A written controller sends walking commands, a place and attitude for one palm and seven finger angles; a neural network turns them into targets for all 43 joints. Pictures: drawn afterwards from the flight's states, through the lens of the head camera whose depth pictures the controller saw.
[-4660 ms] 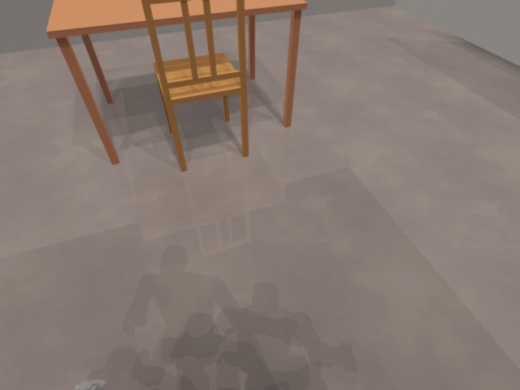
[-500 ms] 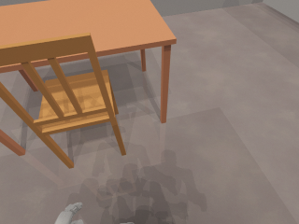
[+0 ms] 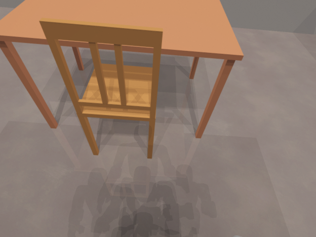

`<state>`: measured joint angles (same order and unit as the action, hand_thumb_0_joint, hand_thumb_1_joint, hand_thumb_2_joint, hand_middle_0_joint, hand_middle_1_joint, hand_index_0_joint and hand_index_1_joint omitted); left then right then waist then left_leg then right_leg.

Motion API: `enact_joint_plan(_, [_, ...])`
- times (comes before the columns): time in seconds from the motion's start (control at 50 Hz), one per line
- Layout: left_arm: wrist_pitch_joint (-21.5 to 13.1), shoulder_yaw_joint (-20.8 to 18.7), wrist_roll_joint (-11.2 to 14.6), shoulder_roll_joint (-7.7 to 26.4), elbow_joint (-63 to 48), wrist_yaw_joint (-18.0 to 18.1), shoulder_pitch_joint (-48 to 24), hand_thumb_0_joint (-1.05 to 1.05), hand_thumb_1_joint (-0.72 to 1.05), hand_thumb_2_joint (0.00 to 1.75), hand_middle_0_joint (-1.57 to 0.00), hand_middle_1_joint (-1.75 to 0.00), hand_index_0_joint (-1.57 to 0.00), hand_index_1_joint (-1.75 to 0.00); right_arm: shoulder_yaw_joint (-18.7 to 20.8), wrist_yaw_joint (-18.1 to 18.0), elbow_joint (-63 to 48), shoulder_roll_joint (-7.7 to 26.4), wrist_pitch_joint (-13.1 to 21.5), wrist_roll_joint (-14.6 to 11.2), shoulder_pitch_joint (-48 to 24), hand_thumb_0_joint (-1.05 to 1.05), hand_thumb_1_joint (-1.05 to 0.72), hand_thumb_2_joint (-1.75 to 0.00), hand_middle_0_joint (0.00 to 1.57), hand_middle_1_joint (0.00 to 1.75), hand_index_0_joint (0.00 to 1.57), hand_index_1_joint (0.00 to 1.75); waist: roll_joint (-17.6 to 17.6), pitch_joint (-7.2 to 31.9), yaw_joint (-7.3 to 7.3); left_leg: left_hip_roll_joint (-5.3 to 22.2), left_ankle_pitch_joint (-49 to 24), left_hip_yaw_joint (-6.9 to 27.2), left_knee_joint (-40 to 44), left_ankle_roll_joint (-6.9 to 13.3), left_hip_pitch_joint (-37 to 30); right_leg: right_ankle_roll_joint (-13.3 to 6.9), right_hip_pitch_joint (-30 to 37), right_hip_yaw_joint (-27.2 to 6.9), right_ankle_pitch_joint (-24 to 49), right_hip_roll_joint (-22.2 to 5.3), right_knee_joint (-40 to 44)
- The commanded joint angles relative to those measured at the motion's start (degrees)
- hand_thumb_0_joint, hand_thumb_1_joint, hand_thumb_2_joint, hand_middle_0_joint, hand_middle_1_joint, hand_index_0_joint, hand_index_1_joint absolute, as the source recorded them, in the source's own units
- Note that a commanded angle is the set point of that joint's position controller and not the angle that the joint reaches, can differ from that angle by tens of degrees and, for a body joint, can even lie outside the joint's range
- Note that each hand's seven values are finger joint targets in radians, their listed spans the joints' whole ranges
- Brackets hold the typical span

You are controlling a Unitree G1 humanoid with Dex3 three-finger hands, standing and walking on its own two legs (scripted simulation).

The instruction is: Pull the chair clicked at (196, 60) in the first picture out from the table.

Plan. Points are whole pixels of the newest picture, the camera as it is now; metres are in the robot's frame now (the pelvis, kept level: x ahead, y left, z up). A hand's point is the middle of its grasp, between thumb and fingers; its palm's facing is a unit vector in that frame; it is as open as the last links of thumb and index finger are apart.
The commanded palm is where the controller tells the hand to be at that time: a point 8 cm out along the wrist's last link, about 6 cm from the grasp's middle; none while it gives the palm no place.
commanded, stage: take the last steps up to it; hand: left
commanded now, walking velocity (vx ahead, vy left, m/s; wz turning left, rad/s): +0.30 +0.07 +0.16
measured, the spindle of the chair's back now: (100, 76) +0.70 +0.32 -0.06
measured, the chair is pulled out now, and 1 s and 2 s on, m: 0.00 0.00 0.00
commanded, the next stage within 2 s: come to a stop and stand still in 0.84 s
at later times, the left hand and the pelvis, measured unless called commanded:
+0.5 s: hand out of the picture +0.05 +0.16 -0.15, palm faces +0.16 -0.97 -0.16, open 7.3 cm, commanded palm none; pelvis +0.10 +0.00 +0.01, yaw +6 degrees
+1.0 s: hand (85, 174) +0.30 +0.27 -0.16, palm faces +0.10 -0.97 -0.21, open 7.3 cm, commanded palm none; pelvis +0.25 +0.08 +0.01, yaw +4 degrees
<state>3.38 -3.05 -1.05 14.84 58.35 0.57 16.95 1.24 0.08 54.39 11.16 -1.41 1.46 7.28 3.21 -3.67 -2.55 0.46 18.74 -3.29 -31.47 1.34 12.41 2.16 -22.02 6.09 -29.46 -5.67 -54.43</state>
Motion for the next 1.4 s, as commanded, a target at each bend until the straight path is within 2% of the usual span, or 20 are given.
enact_joint_plan(0.0, [-2.8, -0.32, -0.35, 2.14, -4.97, -1.26, -2.34, 0.0, 0.9, 0.9, -0.2, -0.3, -0.2, -0.3, 2.33, -1.12, -1.35, 9.94, 1.99, -0.23, 3.91, 0.0, -0.9, -0.9, 0.2, 0.3, 0.2, 0.3, -13.11, 0.03, 2.81, 12.48, -3.8, 14.1, 18.4, 9.29, -4.63, -0.12, -9.37, -2.5, 4.89, -0.26, -3.99])
enact_joint_plan(0.12, [-4.01, 0.52, -0.37, 0.12, -5.29, -1.44, -3.23, 0.0, 0.9, 0.9, -0.2, -0.3, -0.2, -0.3, 2.7, -0.8, 1.04, 9.52, 2.76, -0.16, 8.18, 0.0, -0.9, -0.9, 0.2, 0.3, 0.2, 0.3, -10.54, -0.26, 3.53, 11.8, -2.93, 14.3, 17.69, 10.5, -4.6, -0.44, -2.28, -0.11, 5.06, 1.56, 12.42])
enact_joint_plan(0.18, [-4.92, 0.35, -0.57, -0.35, -2.58, -1.28, 4.01, 0.0, 0.9, 0.9, -0.2, -0.3, -0.2, -0.3, 2.53, -0.78, 1.82, 8.45, 2.74, -0.45, 7.04, 0.0, -0.9, -0.9, 0.2, 0.3, 0.2, 0.3, -7.83, 0.39, -0.16, 9.01, 1.57, 11.32, 10.81, 7.84, 2.89, -0.62, 11.52, 1.38, 12.94, 3.29, 24.24])
enact_joint_plan(0.2, [-5.54, -0.24, -0.81, 1.46, -1.21, -0.95, 8.04, 0.0, 0.9, 0.9, -0.2, -0.3, -0.2, -0.3, 2.3, -0.68, 2.0, 6.71, 2.96, -0.76, 7.07, 0.0, -0.9, -0.9, 0.2, 0.3, 0.2, 0.3, -2.85, 1.1, -1.92, 5.55, 5.04, 8.69, 3.28, 5.41, 8.57, -1.4, 19.55, -2.45, 12.68, 0.77, 29.73])
enact_joint_plan(0.24, [-5.98, -2.06, -0.68, 9.76, -0.24, -0.16, 16.1, 0.0, 0.9, 0.9, -0.2, -0.3, -0.2, -0.3, 1.82, 0.28, -1.6, 4.11, 3.2, -0.66, 4.57, 0.0, -0.9, -0.9, 0.2, 0.3, 0.2, 0.3, 12.29, 0.74, -5.08, -1.87, 15.61, 2.01, -22.9, 1.63, 25.72, -11.15, 25.82, -33.68, -3.64, -21.11, 46.13])
enact_joint_plan(0.26, [-6.44, -2.11, -0.23, 9.38, 0.07, 0.18, 14.67, 0.0, 0.9, 0.9, -0.2, -0.3, -0.2, -0.3, 2.41, 0.54, -1.5, 6.12, 2.91, -0.18, 2.65, 0.0, -0.9, -0.9, 0.2, 0.3, 0.2, 0.3, 12.62, -1.77, -4.35, 0.72, 10.8, 5.86, -29.67, 1.77, 26.92, -12.24, 19.81, -36.5, -9.97, -21.23, 49.22])
enact_joint_plan(0.32, [-7.09, -0.95, -0.48, 3.36, -1.71, 0.77, 5.26, 0.0, 0.9, 0.9, -0.2, -0.3, -0.2, -0.3, 2.81, 1.42, 1.63, 4.31, 2.31, 0.11, 6.6, 0.0, -0.9, -0.9, 0.2, 0.3, 0.2, 0.3, 1.79, -4.18, 1.33, 4.72, -0.64, 5.63, -32.74, 0.7, 23.56, -10.35, 10.74, -21.15, -1.79, -16.57, 47.83])
enact_joint_plan(0.38, [-7.82, -0.37, -0.41, 1.45, -0.78, 0.6, 4.99, 0.0, 0.9, 0.9, -0.2, -0.3, -0.2, -0.3, 2.44, 1.72, 2.63, 1.74, 1.71, 0.05, 8.87, 0.0, -0.9, -0.9, 0.2, 0.3, 0.2, 0.3, 3.99, -3.15, 2.73, 4.93, -6.58, 2.23, -28.17, -0.82, 20.39, -8.54, 9.6, -8.77, 11.67, -11.92, 47.2])
enact_joint_plan(0.54, [-7.5, -1.33, -0.74, 3.61, 2.33, 0.43, 7.19, 0.0, 0.9, 0.9, -0.2, -0.3, -0.2, -0.3, 2.15, 2.44, 0.31, 0.3, 3.09, -0.28, 3.62, 0.0, -0.9, -0.9, 0.2, 0.3, 0.2, 0.3, 5.37, -2.33, 0.93, 4.18, -5.92, -2.2, -7.97, -0.49, 12.54, -9.2, 11.6, -3.98, 16.2, -12.03, 43.43])
enact_joint_plan(0.6, [-6.62, -1.79, -0.4, 2.97, 2.81, 0.45, 5.76, 0.0, 0.9, 0.9, -0.2, -0.3, -0.2, -0.3, 2.29, 1.66, 2.79, 1.85, 4.24, -0.01, 10.77, 0.0, -0.9, -0.9, 0.2, 0.3, 0.2, 0.3, 1.93, 0.49, 4.19, 1.77, -7.81, -4.44, 2.52, -0.04, -1.38, -7.25, 9.18, -0.9, 17.19, -8.65, 33.43])
enact_joint_plan(0.62, [-6.25, -1.26, -0.31, 1.02, 2.85, 0.18, 7.1, 0.0, 0.9, 0.9, -0.2, -0.3, -0.2, -0.3, 2.96, 1.05, 4.66, 4.99, 4.67, 0.2, 16.91, 0.0, -0.9, -0.9, 0.2, 0.3, 0.2, 0.3, -5.27, 3.63, 6.17, 3.25, -6.09, -1.74, 5.28, 0.52, -10.57, -6.04, 5.71, 1.29, 17.73, -5.46, 21.87])
enact_joint_plan(0.64, [-6.03, -0.79, 0.3, -2.66, 1.9, -0.12, 8.51, 0.0, 0.9, 0.9, -0.2, -0.3, -0.2, -0.3, 4.32, 0.11, 5.61, 10.94, 5.03, 1.02, 22.81, 0.0, -0.9, -0.9, 0.2, 0.3, 0.2, 0.3, -19.03, 7.64, 7.58, 16.35, -7.16, 16.07, 10.56, 4.81, -18.54, -3.72, -4.73, 5.22, 4.71, 1.43, 5.38])
enact_joint_plan(0.66, [-6.3, -0.39, 0.14, -3.64, -0.37, -0.12, 5.63, 0.0, 0.9, 0.9, -0.2, -0.3, -0.2, -0.3, 4.46, -0.61, 6.26, 12.97, 4.35, 0.48, 26.3, 0.0, -0.9, -0.9, 0.2, 0.3, 0.2, 0.3, -20.78, 7.28, 8.32, 22.38, -10.11, 25.76, 16.4, 8.9, -18.69, -3.81, -11.55, 1.42, -5.87, 4.67, -6.46])
enact_joint_plan(0.78, [-4.86, -0.38, -0.37, -4.19, 2.35, -0.64, 3.79, 0.0, 0.9, 0.9, -0.2, -0.3, -0.2, -0.3, 1.42, -1.83, 4.35, 3.08, 5.95, -0.21, 11.88, 0.0, -0.9, -0.9, 0.2, 0.3, 0.2, 0.3, -9.82, 2.13, 1.86, 15.09, -23.22, 6.49, 18.99, 8.11, -2.51, -2.5, -7.19, -3.97, 10.32, -1.2, -9.85])
enact_joint_plan(0.96, [-4.33, 0.7, -0.17, -4.69, -0.22, 0.26, -1.34, 0.0, 0.9, 0.9, -0.2, -0.3, -0.2, -0.3, 1.29, -1.87, 6.43, 3.81, 4.65, 0.15, 11.59, 0.0, -0.9, -0.9, 0.2, 0.3, 0.2, 0.3, -7.6, 0.15, 1.58, 15.08, -32.79, 1.87, 12.93, 8.07, -2.24, -2.43, 3.21, -1.77, 14.3, 1.65, 16.64])
enact_joint_plan(1.02, [-5.54, 0.38, -0.2, 0.7, 2.57, 1.53, 5.08, 0.0, 0.9, 0.9, -0.2, -0.3, -0.2, -0.3, 0.64, -1.87, 7.65, 0.93, 4.25, -0.88, 12.38, 0.0, -0.9, -0.9, 0.2, 0.3, 0.2, 0.3, 1.99, 4.83, -0.11, 6.94, -18.18, -1.48, 1.85, 0.11, 3.25, -3.24, 19.08, -10.38, 49.71, -4.08, 29.41])
enact_joint_plan(1.08, [-5.9, 0.0, 0.31, 5.04, 2.6, 2.3, 3.27, 0.0, 0.9, 0.9, -0.2, -0.3, -0.2, -0.3, 1.34, -2.12, 8.16, -0.06, 1.74, -1.71, 14.34, 0.0, -0.9, -0.9, 0.2, 0.3, 0.2, 0.3, 11.29, 9.34, 1.55, 1.97, 14.8, -1.11, -10.23, -3.13, 4.35, -14.01, 20.36, -18.06, 80.82, -16.01, 29.75])
enact_joint_plan(1.16, [-4.32, -0.9, -0.43, 4.03, 1.06, 3.22, -0.99, 0.0, 0.9, 0.9, -0.2, -0.3, -0.2, -0.3, 1.89, -2.32, 7.58, -0.7, 0.08, -1.72, 10.88, 0.0, -0.9, -0.9, 0.2, 0.3, 0.2, 0.3, 2.04, 8.55, 1.33, 1.28, 14.16, 3.12, -20.22, -3.34, 7.68, -15.64, 18.72, -14.39, 71.05, -15.0, 29.84])
enact_joint_plan(1.34, [-2.41, -1.51, -0.4, 4.26, -1.53, 2.48, -6.64, 0.0, 0.9, 0.9, -0.2, -0.3, -0.2, -0.3, 1.64, -1.5, 6.68, -0.82, 0.17, -1.06, 15.49, 0.0, -0.9, -0.9, 0.2, 0.3, 0.2, 0.3, 5.2, 6.98, 4.41, 0.57, -5.31, -0.9, 4.26, -3.42, -5.41, -8.86, 5.18, -9.9, 30.25, -8.27, 30.52])
enact_joint_plan(1.38, [-1.75, -0.62, 0.26, 0.15, -2.1, 1.97, -5.45, 0.0, 0.9, 0.9, -0.2, -0.3, -0.2, -0.3, 1.74, -1.44, 5.82, 3.29, 1.41, -0.48, 14.46, 0.0, -0.9, -0.9, 0.2, 0.3, 0.2, 0.3, -9.44, 4.37, 3.26, 9.22, -12.05, 9.42, 14.58, -0.26, -3.93, -3.93, 1.53, -5.7, 15.52, -0.31, 22.78])
